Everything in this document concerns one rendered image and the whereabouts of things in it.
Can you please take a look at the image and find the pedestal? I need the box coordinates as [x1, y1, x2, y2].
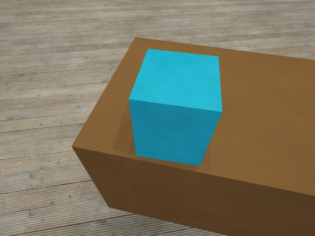
[72, 37, 315, 236]

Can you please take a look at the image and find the carton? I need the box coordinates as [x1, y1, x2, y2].
[129, 49, 222, 166]

